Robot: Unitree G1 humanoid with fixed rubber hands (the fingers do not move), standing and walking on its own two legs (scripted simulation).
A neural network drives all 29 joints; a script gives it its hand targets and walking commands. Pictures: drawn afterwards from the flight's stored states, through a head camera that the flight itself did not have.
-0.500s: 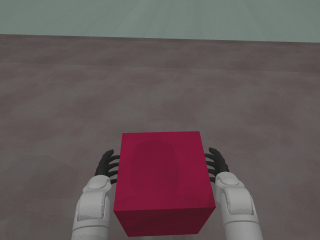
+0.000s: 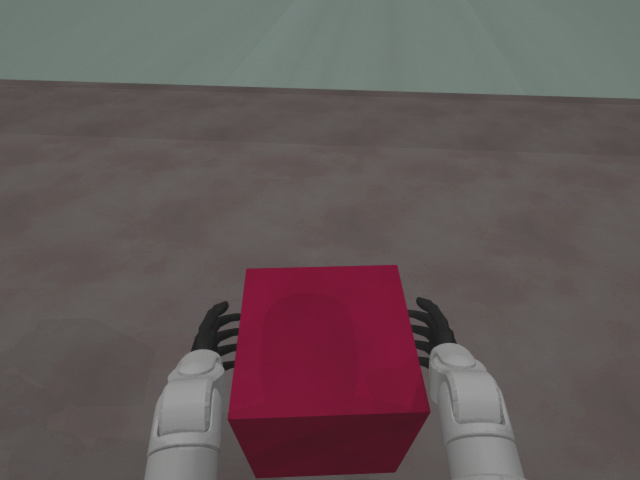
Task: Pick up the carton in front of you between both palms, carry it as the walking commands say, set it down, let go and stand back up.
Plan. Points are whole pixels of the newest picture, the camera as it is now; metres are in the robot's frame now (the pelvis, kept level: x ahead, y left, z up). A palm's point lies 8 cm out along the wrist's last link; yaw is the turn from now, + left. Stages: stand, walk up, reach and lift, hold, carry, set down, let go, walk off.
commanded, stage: carry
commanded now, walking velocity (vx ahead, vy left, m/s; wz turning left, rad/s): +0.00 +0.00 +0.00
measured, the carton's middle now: (324, 375) +0.30 +0.00 -0.04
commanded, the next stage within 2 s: hold in 0.54 s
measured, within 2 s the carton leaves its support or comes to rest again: neither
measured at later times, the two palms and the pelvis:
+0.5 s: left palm (205, 371) +0.27 +0.15 +0.04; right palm (445, 364) +0.27 -0.15 +0.04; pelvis -0.01 +0.00 +0.00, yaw +0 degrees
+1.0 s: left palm (218, 376) +0.26 +0.13 +0.04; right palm (467, 388) +0.24 -0.17 +0.05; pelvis -0.04 +0.01 +0.00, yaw -6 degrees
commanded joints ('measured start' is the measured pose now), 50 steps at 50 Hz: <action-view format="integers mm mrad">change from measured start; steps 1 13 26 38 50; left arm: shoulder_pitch -450 -445 -444 -419 -720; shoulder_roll -884 -882 -881 -868 -933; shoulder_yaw -555 -555 -554 -532 -369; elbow -64 -67 -68 -100 154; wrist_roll -237 -237 -238 -215 -160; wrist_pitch -34 -33 -33 -49 -80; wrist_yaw -216 -216 -215 -218 -259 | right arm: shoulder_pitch -460 -455 -453 -440 -738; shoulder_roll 876 873 873 862 878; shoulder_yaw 552 550 549 489 323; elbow -70 -72 -71 -52 217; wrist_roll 238 238 237 203 120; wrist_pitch -37 -36 -36 -76 -127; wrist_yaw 217 217 216 216 273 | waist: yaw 0 -1 -1 6 7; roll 5 7 8 5 -24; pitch -219 -226 -233 -98 10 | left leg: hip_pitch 131 121 114 411 377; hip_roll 102 104 105 -165 -148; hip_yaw -115 -118 -118 -273 -284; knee -60 -64 -61 -115 -105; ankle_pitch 191 183 185 228 -151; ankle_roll -1 -3 -4 -1 -4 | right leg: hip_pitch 6 -5 -13 76 -75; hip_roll -106 -105 -105 127 116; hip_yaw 102 105 107 304 286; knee -90 -88 -82 -182 -164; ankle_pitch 163 151 157 258 -142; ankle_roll -9 -10 -11 -34 -66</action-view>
